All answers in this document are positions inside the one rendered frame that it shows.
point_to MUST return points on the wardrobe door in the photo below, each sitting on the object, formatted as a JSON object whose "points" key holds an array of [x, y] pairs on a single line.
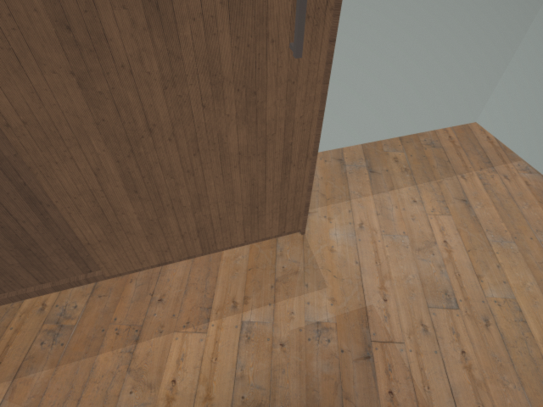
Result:
{"points": [[37, 245], [162, 129]]}

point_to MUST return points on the handle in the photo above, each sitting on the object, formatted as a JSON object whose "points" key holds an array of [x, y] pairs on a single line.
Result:
{"points": [[299, 29]]}

